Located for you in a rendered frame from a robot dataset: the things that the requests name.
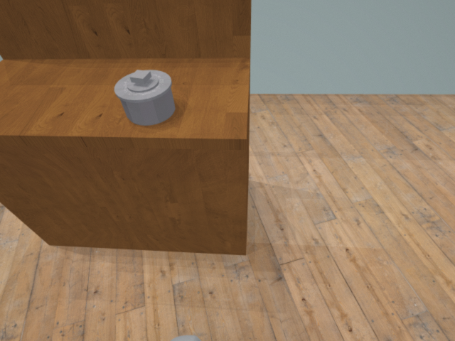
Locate pot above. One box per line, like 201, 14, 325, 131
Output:
120, 88, 176, 126

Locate table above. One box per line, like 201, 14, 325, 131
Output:
0, 0, 251, 256

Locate knob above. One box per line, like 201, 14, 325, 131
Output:
130, 70, 151, 84

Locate lid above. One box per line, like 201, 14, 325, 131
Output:
114, 70, 172, 103

